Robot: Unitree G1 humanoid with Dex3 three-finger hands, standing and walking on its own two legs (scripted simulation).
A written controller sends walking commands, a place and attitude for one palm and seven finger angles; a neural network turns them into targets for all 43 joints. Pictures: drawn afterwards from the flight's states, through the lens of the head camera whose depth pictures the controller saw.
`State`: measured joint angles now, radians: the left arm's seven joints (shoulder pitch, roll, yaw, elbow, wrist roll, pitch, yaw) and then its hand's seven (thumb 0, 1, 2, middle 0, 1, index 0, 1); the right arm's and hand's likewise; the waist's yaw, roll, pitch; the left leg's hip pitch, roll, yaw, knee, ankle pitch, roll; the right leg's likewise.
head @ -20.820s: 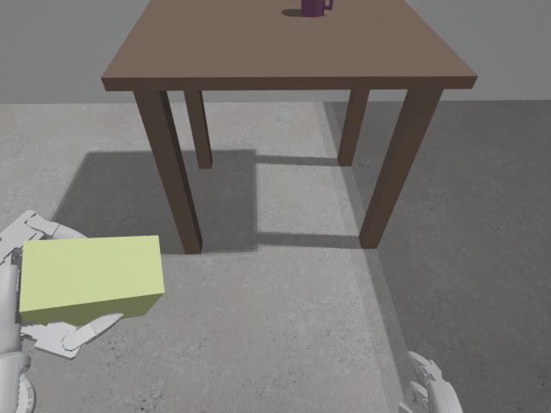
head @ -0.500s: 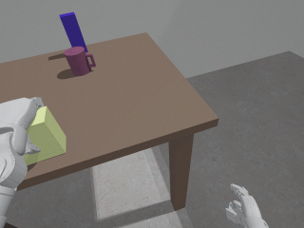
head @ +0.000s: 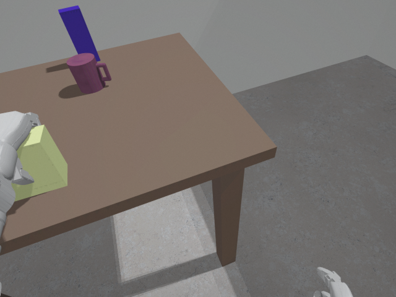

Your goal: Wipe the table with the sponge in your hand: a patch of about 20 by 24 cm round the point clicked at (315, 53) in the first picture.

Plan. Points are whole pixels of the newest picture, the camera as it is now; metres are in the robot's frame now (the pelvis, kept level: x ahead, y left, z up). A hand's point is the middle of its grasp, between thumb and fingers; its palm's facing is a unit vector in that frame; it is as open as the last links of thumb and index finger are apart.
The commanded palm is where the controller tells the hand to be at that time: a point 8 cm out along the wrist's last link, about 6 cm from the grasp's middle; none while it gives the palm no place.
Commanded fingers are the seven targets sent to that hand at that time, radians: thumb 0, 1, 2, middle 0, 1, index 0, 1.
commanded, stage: wipe forward along the first lane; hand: left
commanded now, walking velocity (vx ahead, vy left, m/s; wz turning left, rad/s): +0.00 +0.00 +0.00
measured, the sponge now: (30, 171) +0.30 +0.39 +0.11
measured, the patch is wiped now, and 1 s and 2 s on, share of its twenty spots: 0.30 0.40 0.40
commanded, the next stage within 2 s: slide across to the middle lane in 1.06 s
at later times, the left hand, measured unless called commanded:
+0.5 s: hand (20, 139) +0.34 +0.41 +0.16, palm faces -0.11 +0.04 -0.99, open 10.5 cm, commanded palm +0.33 +0.41 +0.19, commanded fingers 0.00 0.10 1.30 -1.20 -1.60 -1.20 -1.60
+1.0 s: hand (22, 127) +0.38 +0.43 +0.16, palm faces -0.14 +0.05 -0.99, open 10.5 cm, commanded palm +0.38 +0.43 +0.19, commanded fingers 0.00 0.10 1.30 -1.20 -1.60 -1.20 -1.60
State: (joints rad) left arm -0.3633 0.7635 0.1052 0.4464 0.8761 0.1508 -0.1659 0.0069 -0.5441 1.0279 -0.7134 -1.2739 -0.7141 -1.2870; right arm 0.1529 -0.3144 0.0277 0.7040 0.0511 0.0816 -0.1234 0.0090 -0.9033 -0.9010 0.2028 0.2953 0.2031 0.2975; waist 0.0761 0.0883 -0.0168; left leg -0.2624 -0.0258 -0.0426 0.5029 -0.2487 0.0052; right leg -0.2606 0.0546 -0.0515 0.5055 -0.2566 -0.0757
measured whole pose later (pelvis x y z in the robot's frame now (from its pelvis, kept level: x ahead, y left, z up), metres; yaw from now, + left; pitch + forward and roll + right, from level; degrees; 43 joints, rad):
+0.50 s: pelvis +0.00 +0.00 +0.00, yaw +0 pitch +4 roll +0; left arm -0.57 0.80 0.10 0.76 0.95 0.01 -0.13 0.01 -0.56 1.04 -0.73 -1.26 -0.73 -1.28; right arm 0.21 -0.31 0.01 0.71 0.06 0.11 -0.12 0.01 -0.90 -0.90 0.20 0.30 0.20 0.30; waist 0.05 0.08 -0.04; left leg -0.33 -0.03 -0.05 0.51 -0.24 0.01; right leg -0.32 0.05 -0.05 0.50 -0.25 -0.07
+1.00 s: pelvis +0.01 +0.02 +0.00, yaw +0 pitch +7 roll +0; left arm -0.71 0.85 0.10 0.95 1.00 -0.06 -0.10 0.01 -0.57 1.05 -0.73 -1.26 -0.73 -1.28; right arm 0.26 -0.32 -0.01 0.73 0.07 0.13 -0.10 0.01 -0.90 -0.90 0.20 0.30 0.20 0.30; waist 0.03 0.07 -0.06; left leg -0.37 -0.03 -0.04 0.50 -0.25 0.03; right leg -0.35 0.05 -0.04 0.47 -0.24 -0.05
